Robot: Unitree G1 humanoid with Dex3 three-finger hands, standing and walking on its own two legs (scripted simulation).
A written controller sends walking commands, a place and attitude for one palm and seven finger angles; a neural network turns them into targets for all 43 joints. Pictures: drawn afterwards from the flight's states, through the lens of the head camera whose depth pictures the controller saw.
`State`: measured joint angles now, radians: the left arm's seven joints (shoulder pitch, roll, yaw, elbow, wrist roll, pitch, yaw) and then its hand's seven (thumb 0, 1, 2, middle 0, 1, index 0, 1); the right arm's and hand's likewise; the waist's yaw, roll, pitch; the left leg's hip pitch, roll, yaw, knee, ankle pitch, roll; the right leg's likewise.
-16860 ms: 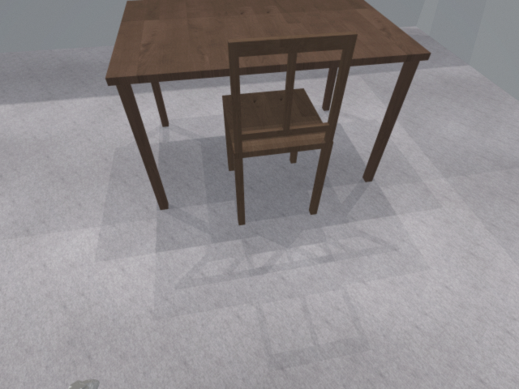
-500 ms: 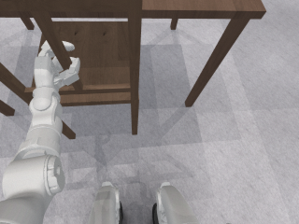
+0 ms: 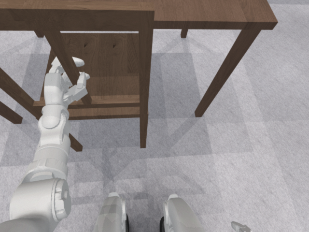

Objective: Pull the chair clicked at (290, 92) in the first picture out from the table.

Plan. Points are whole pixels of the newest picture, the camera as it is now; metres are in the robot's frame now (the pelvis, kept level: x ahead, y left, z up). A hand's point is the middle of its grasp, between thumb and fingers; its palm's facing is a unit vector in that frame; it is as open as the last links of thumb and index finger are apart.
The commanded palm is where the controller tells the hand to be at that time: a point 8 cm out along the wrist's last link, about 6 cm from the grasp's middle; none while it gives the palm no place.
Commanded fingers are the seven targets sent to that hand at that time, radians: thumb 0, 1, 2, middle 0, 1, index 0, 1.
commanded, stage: hook a spindle and tug to test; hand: left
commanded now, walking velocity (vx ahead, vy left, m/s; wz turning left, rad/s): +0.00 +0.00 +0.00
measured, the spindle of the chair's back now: (73, 74) +0.51 +0.19 +0.04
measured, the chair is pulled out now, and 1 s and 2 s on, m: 0.02 0.12 0.16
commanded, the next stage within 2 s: step backward, pulling the chair out in 0.14 s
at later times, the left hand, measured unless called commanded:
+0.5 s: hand (85, 88) +0.46 +0.15 +0.05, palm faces +0.13 -0.99 -0.09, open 5.4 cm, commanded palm +0.43 +0.19 +0.05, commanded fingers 0.00 0.90 0.90 -0.50 -1.45 -0.50 -1.45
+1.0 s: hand (98, 115) +0.38 +0.12 +0.05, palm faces +0.00 -0.99 -0.17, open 5.3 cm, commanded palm +0.37 +0.16 +0.05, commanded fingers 0.00 0.90 0.90 -0.50 -1.45 -0.50 -1.45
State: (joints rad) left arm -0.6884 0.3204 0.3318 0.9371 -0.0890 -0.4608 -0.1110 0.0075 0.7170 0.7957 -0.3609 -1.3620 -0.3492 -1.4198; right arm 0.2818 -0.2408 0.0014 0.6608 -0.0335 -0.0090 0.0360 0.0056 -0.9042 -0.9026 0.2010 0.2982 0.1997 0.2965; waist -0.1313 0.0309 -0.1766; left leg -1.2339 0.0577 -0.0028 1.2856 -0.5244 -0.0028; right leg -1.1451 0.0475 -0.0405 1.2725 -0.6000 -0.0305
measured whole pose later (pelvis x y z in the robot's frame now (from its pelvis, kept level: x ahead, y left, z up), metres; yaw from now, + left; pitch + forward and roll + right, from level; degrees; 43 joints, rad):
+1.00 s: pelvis -0.04 +0.00 +0.10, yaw -2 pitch +12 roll -2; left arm -0.65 0.25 0.14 1.12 -0.06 -0.23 0.08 0.02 0.69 0.75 -0.28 -1.11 -0.50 -1.45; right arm 0.23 -0.20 -0.01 0.74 0.04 0.05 -0.11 0.01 -0.90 -0.90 0.20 0.30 0.20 0.30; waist -0.12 0.05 0.05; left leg -0.68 0.08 0.06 0.66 -0.20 0.00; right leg -0.61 0.08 0.02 0.63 -0.23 -0.02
